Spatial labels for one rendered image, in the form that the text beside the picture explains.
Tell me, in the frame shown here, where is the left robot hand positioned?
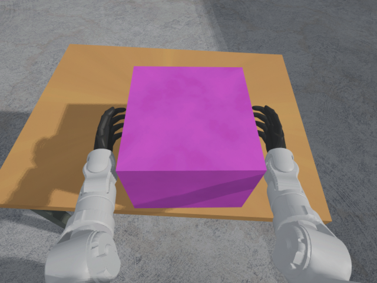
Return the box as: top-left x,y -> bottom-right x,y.
94,107 -> 126,152

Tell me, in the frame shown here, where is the robot left forearm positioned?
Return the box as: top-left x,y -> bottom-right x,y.
44,149 -> 118,283

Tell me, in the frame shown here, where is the robot right forearm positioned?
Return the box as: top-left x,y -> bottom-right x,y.
264,148 -> 352,274

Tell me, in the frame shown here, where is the carton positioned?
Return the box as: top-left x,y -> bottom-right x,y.
116,66 -> 267,208

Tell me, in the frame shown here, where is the table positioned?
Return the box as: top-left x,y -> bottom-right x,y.
0,44 -> 332,229

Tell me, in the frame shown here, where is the robot left upper arm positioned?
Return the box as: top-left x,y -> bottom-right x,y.
45,231 -> 121,283

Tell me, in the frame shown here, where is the robot right upper arm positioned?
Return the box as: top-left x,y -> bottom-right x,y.
272,224 -> 361,283

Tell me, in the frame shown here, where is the right robot hand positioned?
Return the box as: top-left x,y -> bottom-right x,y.
252,106 -> 286,152

